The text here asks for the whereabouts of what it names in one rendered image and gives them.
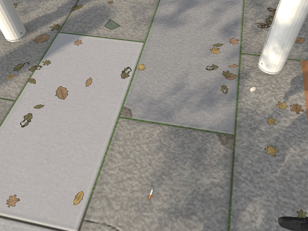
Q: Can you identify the right robot hand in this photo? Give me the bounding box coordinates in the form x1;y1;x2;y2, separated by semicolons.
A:
278;217;308;231

